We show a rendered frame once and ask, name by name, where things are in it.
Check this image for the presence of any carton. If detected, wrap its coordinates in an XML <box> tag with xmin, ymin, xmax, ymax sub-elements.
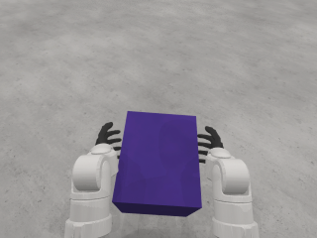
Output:
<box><xmin>112</xmin><ymin>111</ymin><xmax>202</xmax><ymax>217</ymax></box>

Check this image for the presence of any right robot forearm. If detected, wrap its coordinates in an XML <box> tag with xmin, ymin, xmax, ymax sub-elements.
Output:
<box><xmin>204</xmin><ymin>147</ymin><xmax>260</xmax><ymax>238</ymax></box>

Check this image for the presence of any left robot forearm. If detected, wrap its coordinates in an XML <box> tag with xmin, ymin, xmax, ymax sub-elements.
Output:
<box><xmin>64</xmin><ymin>143</ymin><xmax>119</xmax><ymax>238</ymax></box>

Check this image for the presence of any robot right hand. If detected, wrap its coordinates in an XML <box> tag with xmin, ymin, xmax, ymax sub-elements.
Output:
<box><xmin>197</xmin><ymin>126</ymin><xmax>224</xmax><ymax>164</ymax></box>

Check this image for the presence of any robot left hand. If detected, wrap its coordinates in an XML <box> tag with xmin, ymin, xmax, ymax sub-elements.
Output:
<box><xmin>95</xmin><ymin>122</ymin><xmax>122</xmax><ymax>160</ymax></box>

